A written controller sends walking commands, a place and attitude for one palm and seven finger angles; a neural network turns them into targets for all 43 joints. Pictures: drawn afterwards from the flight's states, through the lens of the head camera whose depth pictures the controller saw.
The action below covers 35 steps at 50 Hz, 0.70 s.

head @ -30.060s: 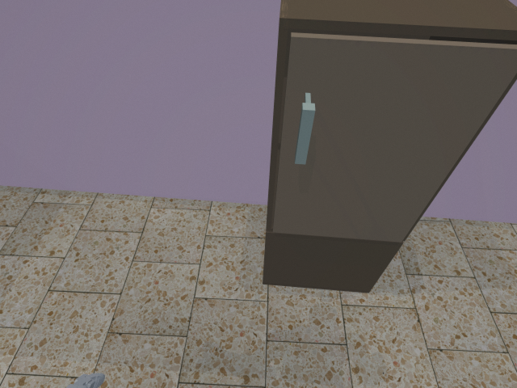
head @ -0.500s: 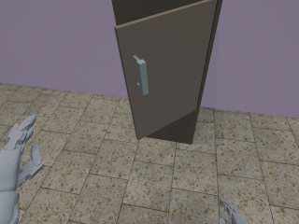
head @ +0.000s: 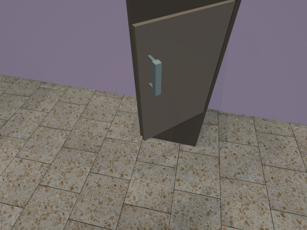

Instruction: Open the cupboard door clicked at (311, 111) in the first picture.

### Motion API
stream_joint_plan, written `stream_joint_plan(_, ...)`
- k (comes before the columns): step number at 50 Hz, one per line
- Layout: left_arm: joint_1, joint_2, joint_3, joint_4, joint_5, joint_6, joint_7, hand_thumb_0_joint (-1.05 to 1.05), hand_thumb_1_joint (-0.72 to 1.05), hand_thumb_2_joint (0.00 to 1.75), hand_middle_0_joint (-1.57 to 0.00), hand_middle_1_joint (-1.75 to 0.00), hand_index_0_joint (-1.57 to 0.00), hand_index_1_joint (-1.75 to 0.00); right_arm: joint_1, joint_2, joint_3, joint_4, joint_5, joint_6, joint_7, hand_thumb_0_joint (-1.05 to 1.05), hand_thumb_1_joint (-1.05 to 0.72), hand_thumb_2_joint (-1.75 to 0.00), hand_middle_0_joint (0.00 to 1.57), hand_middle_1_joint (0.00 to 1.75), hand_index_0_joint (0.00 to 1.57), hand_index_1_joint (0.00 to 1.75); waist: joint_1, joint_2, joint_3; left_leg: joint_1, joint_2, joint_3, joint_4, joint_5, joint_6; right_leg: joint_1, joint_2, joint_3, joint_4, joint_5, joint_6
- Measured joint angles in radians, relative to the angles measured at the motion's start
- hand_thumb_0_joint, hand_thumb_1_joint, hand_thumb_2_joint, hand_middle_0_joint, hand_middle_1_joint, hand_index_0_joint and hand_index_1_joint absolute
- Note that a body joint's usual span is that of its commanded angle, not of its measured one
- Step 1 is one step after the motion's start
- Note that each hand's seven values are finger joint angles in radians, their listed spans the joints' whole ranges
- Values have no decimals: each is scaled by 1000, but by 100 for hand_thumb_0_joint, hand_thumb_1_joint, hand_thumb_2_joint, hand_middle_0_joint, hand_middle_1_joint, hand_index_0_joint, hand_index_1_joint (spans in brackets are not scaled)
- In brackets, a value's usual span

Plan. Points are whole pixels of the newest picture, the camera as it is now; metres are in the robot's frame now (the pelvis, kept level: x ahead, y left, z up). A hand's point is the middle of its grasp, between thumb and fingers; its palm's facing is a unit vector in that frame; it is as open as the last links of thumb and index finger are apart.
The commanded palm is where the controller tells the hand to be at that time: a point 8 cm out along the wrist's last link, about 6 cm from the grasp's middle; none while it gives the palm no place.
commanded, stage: let the arm hang, fingers relaxed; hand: left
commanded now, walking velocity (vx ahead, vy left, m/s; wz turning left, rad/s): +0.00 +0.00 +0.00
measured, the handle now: (153, 75) +0.59 +0.04 +0.07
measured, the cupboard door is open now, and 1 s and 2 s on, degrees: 44 44 44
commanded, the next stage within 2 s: look to check the result in 0.54 s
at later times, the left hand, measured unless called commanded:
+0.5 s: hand out of the picture +0.00 +0.17 -0.18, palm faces +0.01 -0.98 -0.18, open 7.3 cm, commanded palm none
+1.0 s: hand out of the picture +0.00 +0.17 -0.17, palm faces +0.01 -0.98 -0.19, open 7.4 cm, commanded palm none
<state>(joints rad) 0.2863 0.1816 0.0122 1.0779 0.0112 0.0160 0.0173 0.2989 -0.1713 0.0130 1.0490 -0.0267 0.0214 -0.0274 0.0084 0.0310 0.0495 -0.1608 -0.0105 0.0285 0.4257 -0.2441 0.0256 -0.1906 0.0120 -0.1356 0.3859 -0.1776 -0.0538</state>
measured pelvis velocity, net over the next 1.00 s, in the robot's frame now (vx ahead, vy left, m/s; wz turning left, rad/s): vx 0.01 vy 0.01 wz -0.03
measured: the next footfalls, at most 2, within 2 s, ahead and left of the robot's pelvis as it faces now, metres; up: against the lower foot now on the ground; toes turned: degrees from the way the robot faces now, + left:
none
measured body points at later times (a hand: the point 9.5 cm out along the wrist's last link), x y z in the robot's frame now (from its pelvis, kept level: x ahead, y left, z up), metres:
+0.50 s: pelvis +0.00 +0.01 +0.00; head +0.01 +0.00 +0.45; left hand +0.00 +0.22 -0.16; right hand -0.03 -0.19 -0.17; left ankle -0.01 +0.10 -0.74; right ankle +0.02 -0.08 -0.74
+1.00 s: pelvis +0.01 +0.01 +0.00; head +0.02 +0.00 +0.45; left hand +0.00 +0.23 -0.16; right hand -0.01 -0.19 -0.17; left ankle -0.01 +0.10 -0.74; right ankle +0.02 -0.08 -0.74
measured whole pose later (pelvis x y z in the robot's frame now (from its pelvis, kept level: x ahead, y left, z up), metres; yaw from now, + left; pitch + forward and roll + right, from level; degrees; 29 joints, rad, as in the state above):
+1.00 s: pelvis +0.01 +0.01 +0.00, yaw -2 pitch -1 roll +0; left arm 0.28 0.12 0.00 1.16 0.01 -0.01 0.04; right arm 0.29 -0.13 0.02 1.15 -0.02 -0.01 -0.04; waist 0.00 0.02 0.03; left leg -0.11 -0.03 0.06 0.37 -0.24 0.04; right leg -0.19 -0.01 -0.10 0.40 -0.20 -0.03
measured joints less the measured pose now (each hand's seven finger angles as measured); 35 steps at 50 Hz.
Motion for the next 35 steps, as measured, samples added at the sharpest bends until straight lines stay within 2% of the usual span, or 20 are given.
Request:
stream_joint_plan(7,-1,-12,-2,59,-2,-10,9,0,91,90,-20,-30,-20,-30,-1,19,8,54,0,-10,1,1,-92,-89,20,30,19,30,-3,24,-11,24,-16,22,-41,20,12,-1,-14,22,1,4,12)
stream_joint_plan(18,-14,-61,-12,78,-1,-19,16,0,91,90,-20,-30,-20,-30,17,46,11,100,3,-20,-3,0,-91,-89,20,30,19,30,-10,-4,-21,37,-21,37,-48,17,17,-2,-19,39,15,-3,18)
stream_joint_plan(35,5,-71,-8,88,0,-21,18,0,91,90,-20,-30,-20,-30,14,51,3,98,5,-27,-10,0,-91,-89,20,30,19,30,-8,-8,-14,35,-24,40,-47,11,21,-7,-22,42,21,-10,22)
